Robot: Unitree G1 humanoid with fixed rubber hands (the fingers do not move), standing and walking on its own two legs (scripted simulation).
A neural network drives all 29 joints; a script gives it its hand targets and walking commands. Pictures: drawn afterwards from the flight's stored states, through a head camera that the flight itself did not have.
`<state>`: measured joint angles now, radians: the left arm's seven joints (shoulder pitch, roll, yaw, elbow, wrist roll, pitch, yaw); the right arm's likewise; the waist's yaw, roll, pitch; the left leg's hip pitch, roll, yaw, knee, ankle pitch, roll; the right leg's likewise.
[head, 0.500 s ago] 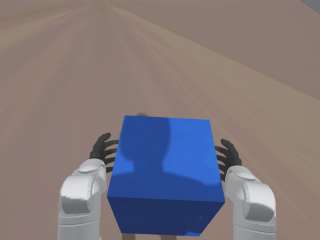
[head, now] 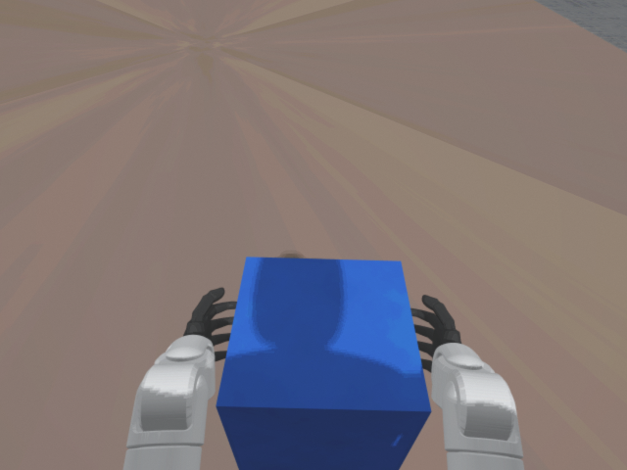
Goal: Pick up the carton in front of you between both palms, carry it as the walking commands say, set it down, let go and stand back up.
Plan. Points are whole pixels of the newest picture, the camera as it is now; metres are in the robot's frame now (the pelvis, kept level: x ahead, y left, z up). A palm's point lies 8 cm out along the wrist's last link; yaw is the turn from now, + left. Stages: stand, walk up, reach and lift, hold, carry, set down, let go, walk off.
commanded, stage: carry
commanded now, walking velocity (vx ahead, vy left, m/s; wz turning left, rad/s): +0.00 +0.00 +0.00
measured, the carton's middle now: (320, 373) +0.27 +0.00 -0.03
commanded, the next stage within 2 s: hold in 1.30 s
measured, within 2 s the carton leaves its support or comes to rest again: neither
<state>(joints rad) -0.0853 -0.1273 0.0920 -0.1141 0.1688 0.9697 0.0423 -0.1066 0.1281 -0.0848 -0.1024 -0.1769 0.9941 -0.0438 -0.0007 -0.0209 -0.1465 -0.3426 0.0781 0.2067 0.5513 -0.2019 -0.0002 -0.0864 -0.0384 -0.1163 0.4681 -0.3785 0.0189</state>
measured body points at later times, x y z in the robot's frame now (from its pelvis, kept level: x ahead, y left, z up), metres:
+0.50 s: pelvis -0.04 -0.01 -0.01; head -0.04 -0.01 +0.44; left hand +0.26 +0.14 +0.02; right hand +0.26 -0.16 +0.02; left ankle -0.01 +0.12 -0.74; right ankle -0.15 -0.09 -0.74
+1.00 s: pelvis -0.09 +0.01 -0.01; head -0.11 +0.01 +0.44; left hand +0.21 +0.16 +0.02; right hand +0.21 -0.15 +0.02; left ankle -0.01 +0.12 -0.74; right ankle -0.15 -0.08 -0.74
